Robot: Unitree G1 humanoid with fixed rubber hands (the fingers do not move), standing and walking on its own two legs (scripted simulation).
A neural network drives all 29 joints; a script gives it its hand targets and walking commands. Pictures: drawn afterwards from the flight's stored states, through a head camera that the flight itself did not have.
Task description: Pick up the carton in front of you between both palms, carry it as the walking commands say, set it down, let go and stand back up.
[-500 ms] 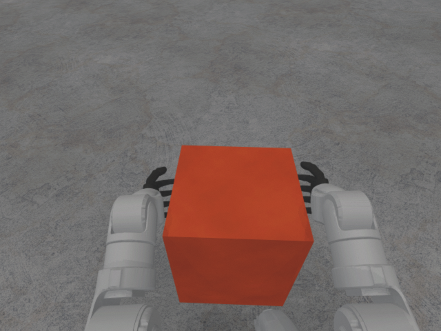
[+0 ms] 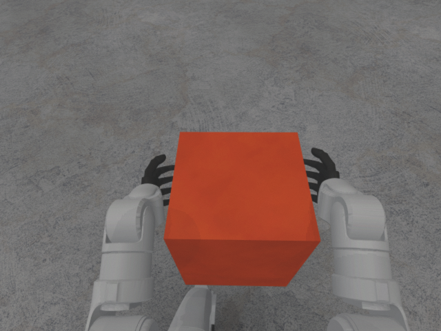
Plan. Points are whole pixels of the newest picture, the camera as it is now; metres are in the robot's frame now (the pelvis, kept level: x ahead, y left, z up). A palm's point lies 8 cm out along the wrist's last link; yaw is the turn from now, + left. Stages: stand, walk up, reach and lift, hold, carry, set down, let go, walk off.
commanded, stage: carry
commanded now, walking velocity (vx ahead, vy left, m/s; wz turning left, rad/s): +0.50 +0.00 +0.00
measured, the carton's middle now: (236, 214) +0.34 +0.04 -0.02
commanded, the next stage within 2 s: none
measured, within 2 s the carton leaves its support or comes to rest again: neither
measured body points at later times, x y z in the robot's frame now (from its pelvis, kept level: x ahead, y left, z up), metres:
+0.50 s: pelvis +0.36 +0.00 +0.03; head +0.37 +0.01 +0.48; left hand +0.68 +0.14 +0.11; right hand +0.68 -0.17 +0.12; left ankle +0.27 +0.10 -0.72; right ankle +0.47 -0.13 -0.69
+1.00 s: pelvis +0.67 -0.02 +0.01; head +0.62 -0.02 +0.46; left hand +0.93 +0.14 +0.11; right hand +0.94 -0.17 +0.11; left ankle +0.80 +0.10 -0.71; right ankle +0.52 -0.11 -0.72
